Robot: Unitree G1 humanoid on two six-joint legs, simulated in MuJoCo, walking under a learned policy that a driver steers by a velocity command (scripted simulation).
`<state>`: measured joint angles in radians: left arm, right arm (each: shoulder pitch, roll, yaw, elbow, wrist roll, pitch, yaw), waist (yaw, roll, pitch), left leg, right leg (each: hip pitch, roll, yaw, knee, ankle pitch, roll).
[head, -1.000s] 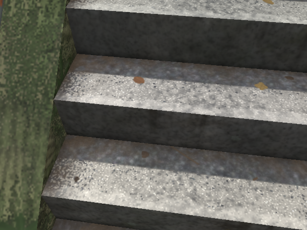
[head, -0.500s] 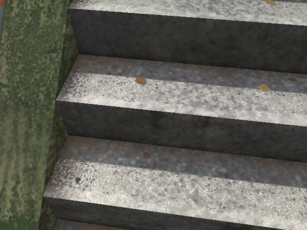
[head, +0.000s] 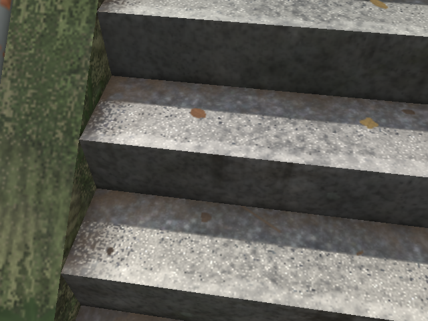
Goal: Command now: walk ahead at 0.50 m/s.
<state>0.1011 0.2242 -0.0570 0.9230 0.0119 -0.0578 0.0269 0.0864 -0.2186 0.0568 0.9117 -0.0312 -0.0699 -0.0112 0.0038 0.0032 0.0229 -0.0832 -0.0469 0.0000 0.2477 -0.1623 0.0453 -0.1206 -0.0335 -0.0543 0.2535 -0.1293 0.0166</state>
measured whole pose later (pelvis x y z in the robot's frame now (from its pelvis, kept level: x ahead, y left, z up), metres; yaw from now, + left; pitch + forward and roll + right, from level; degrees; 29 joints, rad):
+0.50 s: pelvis -0.01 +0.00 +0.00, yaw +0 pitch -1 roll +0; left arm 0.18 0.23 -0.04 0.99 0.01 -0.03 0.03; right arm 0.16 -0.22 0.04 0.97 -0.03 -0.03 -0.01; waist 0.01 0.00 0.04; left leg -0.12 -0.05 0.00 0.32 -0.18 0.04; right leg -0.15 -0.04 -0.05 0.31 -0.14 0.02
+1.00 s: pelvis +0.01 +0.00 +0.00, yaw +0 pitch +0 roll +0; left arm 0.17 0.20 -0.04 0.97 0.01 -0.05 0.04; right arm 0.16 -0.20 0.04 0.92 -0.03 -0.07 -0.02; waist 0.01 0.01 0.02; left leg -0.09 -0.04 -0.01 0.29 -0.19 0.04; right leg -0.13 -0.03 -0.05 0.30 -0.16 0.01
